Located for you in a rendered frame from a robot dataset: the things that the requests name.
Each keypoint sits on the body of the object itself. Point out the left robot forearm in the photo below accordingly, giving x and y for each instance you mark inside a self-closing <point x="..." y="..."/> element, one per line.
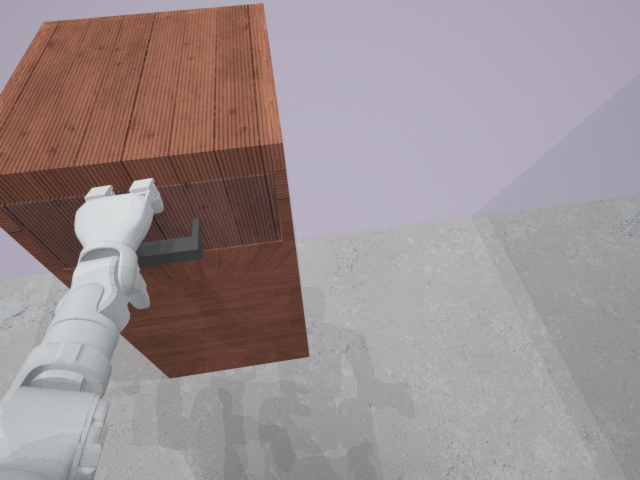
<point x="77" y="348"/>

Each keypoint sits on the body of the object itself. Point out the robot left hand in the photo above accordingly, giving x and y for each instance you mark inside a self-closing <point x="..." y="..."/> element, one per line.
<point x="124" y="218"/>

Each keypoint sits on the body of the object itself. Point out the cabinet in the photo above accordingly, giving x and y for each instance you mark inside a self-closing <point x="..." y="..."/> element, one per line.
<point x="176" y="96"/>

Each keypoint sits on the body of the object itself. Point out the left robot upper arm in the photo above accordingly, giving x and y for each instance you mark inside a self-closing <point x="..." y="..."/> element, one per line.
<point x="51" y="434"/>

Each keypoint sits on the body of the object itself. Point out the handle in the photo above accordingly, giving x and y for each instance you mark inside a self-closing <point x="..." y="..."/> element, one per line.
<point x="172" y="250"/>

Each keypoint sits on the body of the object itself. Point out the drawer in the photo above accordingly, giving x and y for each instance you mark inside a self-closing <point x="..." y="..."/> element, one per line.
<point x="233" y="211"/>

